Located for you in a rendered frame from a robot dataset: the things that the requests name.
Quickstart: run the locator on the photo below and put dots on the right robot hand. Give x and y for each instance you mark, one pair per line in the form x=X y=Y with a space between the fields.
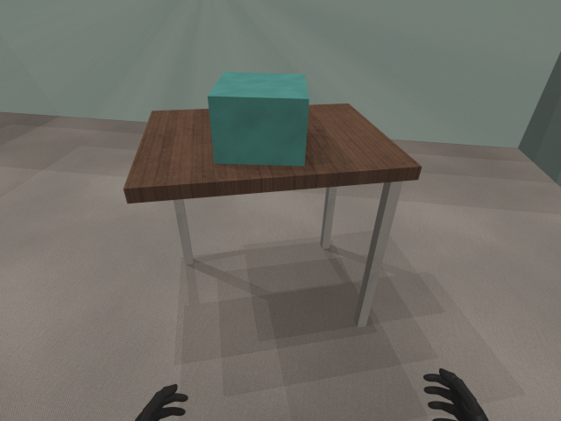
x=465 y=407

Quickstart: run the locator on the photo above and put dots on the carton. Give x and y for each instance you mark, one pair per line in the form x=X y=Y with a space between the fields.
x=259 y=119

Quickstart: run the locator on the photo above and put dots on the table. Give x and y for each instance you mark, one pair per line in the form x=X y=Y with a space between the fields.
x=175 y=161

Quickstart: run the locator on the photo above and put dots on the left robot hand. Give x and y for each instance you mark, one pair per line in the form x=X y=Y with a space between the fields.
x=154 y=411

